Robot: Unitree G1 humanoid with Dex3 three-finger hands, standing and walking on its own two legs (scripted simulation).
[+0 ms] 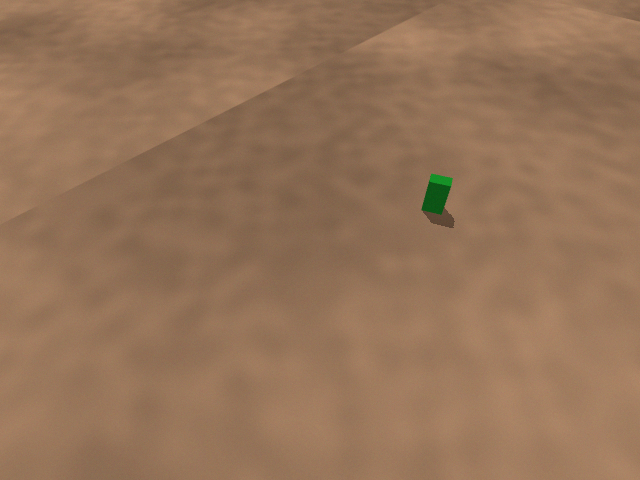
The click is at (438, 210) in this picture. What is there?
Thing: carton on end
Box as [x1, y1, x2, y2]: [421, 174, 452, 214]
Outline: 431,174 421,209 441,214 452,178
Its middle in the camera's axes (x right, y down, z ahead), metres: +0.52 -0.19 +1.72
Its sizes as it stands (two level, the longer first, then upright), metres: 0.093 0.058 0.172
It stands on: the floor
